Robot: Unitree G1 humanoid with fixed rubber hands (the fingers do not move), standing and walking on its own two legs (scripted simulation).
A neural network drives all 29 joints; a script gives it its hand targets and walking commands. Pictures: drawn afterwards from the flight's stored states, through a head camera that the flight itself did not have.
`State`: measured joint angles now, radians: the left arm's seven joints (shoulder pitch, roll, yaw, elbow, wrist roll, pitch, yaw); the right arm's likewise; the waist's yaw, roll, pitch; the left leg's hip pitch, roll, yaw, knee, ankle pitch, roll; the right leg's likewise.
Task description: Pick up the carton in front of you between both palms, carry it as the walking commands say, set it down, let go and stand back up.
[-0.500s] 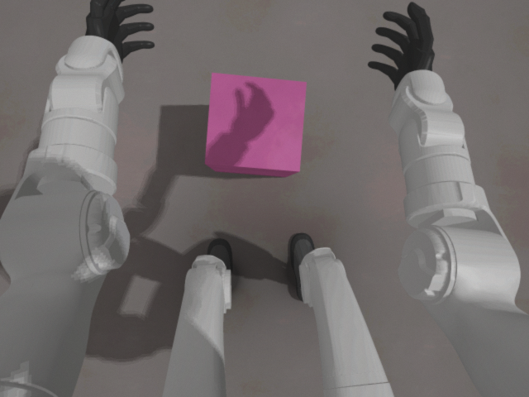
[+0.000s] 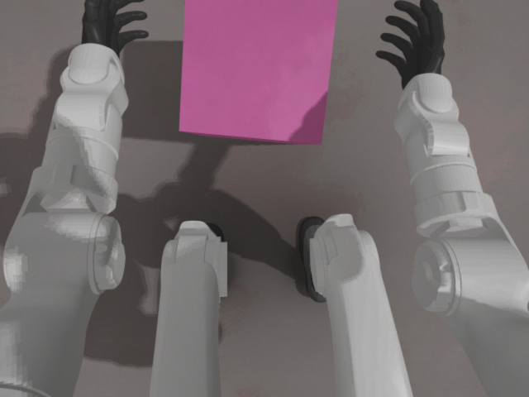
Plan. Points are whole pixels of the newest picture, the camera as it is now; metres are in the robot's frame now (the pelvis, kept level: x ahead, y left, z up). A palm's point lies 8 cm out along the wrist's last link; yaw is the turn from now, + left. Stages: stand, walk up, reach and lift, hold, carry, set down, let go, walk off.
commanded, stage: reach and lift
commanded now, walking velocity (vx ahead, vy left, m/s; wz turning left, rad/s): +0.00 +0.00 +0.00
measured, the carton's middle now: (254, 83) +0.51 +0.02 -0.35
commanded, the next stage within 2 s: none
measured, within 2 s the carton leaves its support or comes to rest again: leaves its support in 1.14 s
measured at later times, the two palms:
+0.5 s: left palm (144, 58) +0.54 +0.20 -0.28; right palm (370, 80) +0.51 -0.16 -0.28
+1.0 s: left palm (160, 62) +0.53 +0.17 -0.27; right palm (353, 81) +0.50 -0.13 -0.27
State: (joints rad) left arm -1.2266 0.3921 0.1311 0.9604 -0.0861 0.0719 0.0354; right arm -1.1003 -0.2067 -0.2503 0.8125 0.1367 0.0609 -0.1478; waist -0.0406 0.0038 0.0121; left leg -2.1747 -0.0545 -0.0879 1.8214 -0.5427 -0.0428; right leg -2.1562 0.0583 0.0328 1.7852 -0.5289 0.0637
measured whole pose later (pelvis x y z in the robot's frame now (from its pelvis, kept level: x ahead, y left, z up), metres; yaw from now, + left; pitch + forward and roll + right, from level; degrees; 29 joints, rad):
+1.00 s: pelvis -0.04 +0.00 -0.10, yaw +0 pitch +36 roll -3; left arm -1.61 0.41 -0.04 1.29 -0.17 0.07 0.08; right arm -1.49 -0.19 -0.23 1.13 0.17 0.04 -0.19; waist -0.04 -0.03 0.39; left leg -2.27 -0.03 -0.07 2.18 -0.55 -0.03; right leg -2.25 0.06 0.03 2.13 -0.52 0.08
